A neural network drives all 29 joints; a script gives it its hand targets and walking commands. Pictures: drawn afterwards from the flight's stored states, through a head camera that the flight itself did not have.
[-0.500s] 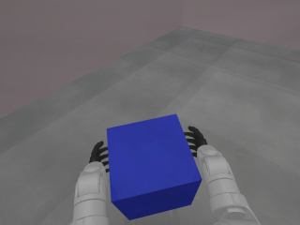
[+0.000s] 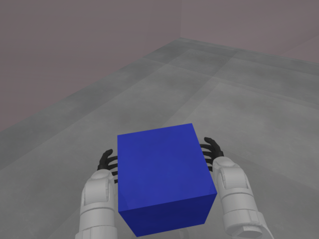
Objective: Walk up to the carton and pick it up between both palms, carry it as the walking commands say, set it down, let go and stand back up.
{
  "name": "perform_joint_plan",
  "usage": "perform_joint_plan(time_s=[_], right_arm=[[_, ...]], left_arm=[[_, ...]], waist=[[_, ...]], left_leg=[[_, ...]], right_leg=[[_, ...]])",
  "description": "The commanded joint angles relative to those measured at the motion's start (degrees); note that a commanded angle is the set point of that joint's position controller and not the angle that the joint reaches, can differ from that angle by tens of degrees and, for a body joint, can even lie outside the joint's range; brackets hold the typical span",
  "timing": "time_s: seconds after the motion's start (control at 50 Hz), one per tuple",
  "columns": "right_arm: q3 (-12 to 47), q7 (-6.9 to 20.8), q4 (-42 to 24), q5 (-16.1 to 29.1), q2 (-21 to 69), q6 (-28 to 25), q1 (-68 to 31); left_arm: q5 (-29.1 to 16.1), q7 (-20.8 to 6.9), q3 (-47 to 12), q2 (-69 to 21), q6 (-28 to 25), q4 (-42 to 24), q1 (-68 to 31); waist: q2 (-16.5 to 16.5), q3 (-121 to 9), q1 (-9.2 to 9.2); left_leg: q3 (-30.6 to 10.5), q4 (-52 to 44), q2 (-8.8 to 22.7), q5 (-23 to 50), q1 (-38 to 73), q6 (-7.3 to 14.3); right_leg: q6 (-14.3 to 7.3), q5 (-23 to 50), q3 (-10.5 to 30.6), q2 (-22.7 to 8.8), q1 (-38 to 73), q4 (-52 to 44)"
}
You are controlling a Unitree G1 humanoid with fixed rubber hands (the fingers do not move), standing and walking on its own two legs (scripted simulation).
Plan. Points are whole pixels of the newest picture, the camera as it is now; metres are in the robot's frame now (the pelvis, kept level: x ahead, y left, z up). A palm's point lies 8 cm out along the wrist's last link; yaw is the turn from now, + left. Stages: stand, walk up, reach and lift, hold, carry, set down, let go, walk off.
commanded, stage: reach and lift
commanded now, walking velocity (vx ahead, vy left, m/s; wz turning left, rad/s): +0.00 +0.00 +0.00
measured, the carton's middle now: (163, 182) +0.31 +0.03 -0.02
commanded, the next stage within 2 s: hold in 1.62 s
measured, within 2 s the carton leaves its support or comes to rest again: neither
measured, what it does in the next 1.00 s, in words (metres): stands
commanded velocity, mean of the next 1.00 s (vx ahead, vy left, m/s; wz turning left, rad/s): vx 0.00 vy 0.00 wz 0.00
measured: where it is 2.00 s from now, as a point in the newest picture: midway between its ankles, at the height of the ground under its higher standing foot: outside the picture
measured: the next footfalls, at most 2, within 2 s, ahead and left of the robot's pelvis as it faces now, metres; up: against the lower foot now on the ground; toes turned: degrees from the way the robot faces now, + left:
none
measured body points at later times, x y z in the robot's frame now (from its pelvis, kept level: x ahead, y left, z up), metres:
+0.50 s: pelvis +0.01 +0.01 +0.00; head -0.03 +0.01 +0.45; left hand +0.31 +0.16 +0.04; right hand +0.32 -0.14 +0.05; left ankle +0.04 +0.13 -0.75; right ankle +0.00 -0.10 -0.75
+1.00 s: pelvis +0.01 +0.01 +0.00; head -0.03 +0.02 +0.45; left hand +0.31 +0.16 +0.03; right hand +0.31 -0.14 +0.05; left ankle +0.04 +0.13 -0.75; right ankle +0.00 -0.10 -0.75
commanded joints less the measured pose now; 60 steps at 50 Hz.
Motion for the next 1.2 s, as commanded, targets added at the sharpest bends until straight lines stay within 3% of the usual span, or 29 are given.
perform_joint_plan(time_s=[0.0, 0.24, 0.42, 0.7, 1.18], right_arm=[[26.19, 13.11, 0.41, 12.58, 53.51, 0.09, -25.47], [26.96, 13.6, -3.32, 12.72, 52.2, 1.16, -23.34], [28.17, 13.57, -5.91, 13.02, 51.81, 2.01, -20.98], [30.2, 12.61, -9.83, 13.67, 51.8, 3.06, -16.16], [29.9, 12.65, -8.47, 13.67, 52.97, 3.59, -16.66]], left_arm=[[-16.07, -13.56, -32.51, -53.65, -2.52, -1.17, -35.31], [-16.12, -13.7, -33.99, -55.3, -3.5, -0.65, -32.84], [-16.29, -13.67, -34.86, -55.23, -3.93, -1.39, -30.31], [-16.72, -13.88, -36.57, -53.36, -3.96, -4.94, -26.62], [-16.78, -14.59, -36.79, -52.97, -3.6, -5.01, -28.27]], waist=[[-0.03, -14.1, -1.56], [0.3, -14.19, -4.24], [-0.35, -14.04, -5.23], [-0.59, -13.87, -5.91], [-0.26, -12.2, -6.11]], left_leg=[[4.24, -0.65, -2.54, 6.69, 8.9, -1.3], [3.1, -0.99, -2.32, 6.21, 8.58, -0.7], [2.41, -1.09, -2.36, 7.37, 9.01, -0.22], [2.09, -1.12, -2.98, 9.42, 9.38, 0.05], [2.36, -1.02, -2.8, 4.31, 8.11, 0.28]], right_leg=[[0.86, 4.98, -2.01, -0.07, -4.38, -5.87], [1.11, 6.18, -2.93, 0.29, -3.73, -5.69], [1.48, 8.55, -3.1, 0.47, -3.32, -5.59], [2.04, 12.63, -2.67, 0.4, -1.78, -5.77], [1.85, 7.74, -2.89, 0.4, -3.21, -5.44]])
